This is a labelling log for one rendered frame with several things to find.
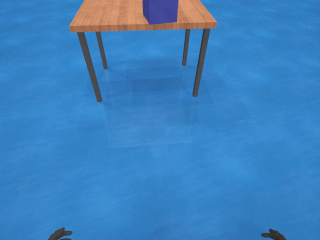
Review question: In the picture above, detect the robot right hand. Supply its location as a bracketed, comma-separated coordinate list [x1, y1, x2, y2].
[261, 229, 287, 240]

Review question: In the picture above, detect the carton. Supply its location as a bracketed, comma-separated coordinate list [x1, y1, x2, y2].
[142, 0, 179, 25]

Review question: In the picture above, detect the robot left hand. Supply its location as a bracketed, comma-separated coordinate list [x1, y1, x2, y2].
[48, 227, 73, 240]

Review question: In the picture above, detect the table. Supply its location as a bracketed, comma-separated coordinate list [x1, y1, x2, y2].
[69, 0, 217, 102]

